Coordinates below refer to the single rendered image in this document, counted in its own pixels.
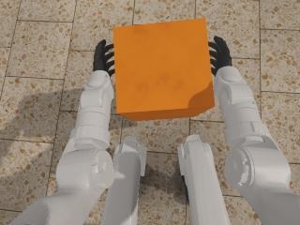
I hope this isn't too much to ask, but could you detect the carton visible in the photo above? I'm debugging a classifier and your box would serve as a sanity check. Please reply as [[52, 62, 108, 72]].
[[112, 18, 216, 121]]

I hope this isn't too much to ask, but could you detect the left robot upper arm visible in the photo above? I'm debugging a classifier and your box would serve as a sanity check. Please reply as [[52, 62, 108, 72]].
[[8, 147, 115, 225]]

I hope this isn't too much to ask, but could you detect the robot right hand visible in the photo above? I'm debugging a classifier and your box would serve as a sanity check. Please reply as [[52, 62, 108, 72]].
[[208, 36, 233, 77]]

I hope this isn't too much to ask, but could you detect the robot right foot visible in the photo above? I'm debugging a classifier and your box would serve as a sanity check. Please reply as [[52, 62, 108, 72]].
[[181, 175, 189, 203]]

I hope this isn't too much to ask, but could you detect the right robot upper arm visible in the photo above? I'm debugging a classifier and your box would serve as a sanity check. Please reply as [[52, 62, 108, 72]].
[[223, 145, 300, 225]]

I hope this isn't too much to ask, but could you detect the robot left hand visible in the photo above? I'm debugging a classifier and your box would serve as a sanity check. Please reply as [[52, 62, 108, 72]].
[[93, 39, 115, 77]]

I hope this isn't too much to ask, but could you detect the robot right forearm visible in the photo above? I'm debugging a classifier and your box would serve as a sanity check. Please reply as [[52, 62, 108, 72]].
[[213, 66, 292, 180]]

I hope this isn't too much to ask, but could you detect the right robot thigh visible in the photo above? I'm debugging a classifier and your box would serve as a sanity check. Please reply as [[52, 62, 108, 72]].
[[177, 140, 231, 225]]

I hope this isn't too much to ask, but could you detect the robot left forearm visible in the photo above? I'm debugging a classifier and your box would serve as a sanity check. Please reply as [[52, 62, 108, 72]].
[[55, 70, 115, 184]]

